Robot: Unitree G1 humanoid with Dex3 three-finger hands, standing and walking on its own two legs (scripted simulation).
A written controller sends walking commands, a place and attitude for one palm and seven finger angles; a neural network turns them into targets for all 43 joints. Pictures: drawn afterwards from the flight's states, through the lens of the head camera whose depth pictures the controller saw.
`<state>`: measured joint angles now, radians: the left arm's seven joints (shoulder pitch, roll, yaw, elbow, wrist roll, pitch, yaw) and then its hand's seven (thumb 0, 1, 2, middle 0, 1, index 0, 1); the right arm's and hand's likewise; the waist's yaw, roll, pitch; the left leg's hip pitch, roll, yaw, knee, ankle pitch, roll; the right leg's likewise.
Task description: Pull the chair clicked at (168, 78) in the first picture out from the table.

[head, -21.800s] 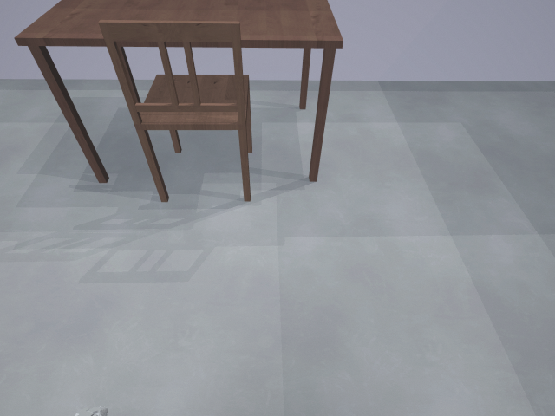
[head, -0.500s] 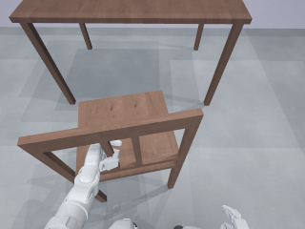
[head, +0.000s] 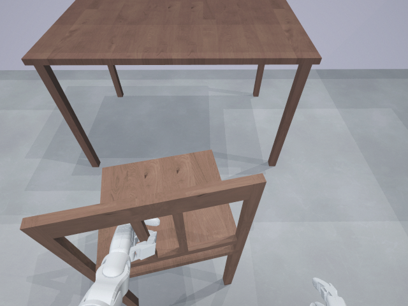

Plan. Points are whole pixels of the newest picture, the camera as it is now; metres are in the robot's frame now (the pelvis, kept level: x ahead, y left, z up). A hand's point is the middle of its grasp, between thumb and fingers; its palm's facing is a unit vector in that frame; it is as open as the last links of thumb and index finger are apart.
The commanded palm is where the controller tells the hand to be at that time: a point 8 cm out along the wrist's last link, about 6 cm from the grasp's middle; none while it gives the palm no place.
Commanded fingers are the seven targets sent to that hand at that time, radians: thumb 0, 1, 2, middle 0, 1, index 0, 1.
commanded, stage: stop walking, hand still on the chair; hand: left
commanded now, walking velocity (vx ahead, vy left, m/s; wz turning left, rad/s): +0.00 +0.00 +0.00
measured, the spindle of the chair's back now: (145, 239) +0.28 +0.16 -0.11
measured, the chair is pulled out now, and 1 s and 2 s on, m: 0.58 0.58 0.58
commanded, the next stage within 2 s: open the thumb and straighten the fingers in 0.22 s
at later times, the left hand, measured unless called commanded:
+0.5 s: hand (147, 240) +0.26 +0.14 -0.07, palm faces +0.01 -0.99 -0.13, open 6.4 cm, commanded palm +0.24 +0.19 -0.05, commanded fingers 0.00 -0.31 0.32 -0.50 -1.45 -0.50 -1.45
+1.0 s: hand (140, 241) +0.26 +0.16 -0.07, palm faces +0.04 -0.99 -0.16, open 16.6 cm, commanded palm +0.25 +0.20 -0.05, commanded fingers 0.00 -0.55 0.20 0.00 0.00 0.00 0.00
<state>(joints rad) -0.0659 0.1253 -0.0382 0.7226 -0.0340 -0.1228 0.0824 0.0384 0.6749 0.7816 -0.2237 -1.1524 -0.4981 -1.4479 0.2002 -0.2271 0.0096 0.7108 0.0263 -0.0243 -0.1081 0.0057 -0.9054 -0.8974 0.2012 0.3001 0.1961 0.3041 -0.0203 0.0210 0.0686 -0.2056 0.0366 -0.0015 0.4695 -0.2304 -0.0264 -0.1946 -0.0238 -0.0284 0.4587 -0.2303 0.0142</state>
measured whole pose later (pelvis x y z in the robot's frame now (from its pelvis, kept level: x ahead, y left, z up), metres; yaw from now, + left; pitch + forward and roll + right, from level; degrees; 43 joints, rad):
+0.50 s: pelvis +0.01 +0.00 -0.01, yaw +1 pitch +4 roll +0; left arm 0.06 0.18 -0.02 0.49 -0.08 -0.06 0.04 0.03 0.48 0.70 -0.32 -1.30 -0.50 -1.45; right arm 0.22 -0.25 0.00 0.64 0.06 -0.06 -0.05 0.01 -0.90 -0.90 0.20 0.30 0.20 0.30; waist -0.06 0.01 -0.03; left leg -0.38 0.03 -0.02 0.61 -0.30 -0.03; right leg -0.36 -0.03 -0.05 0.60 -0.31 0.01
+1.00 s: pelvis +0.03 +0.00 -0.04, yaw +2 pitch +9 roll -1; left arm 0.21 0.19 -0.02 0.15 -0.08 0.17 0.02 -0.01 -0.52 0.21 -0.11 -0.35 -0.12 -0.34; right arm 0.24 -0.25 0.03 0.55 0.04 -0.14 -0.08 0.01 -0.90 -0.90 0.20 0.30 0.20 0.30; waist -0.04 0.05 -0.10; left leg -0.56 0.02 -0.04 0.83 -0.43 -0.02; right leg -0.53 -0.05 -0.06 0.81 -0.44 0.02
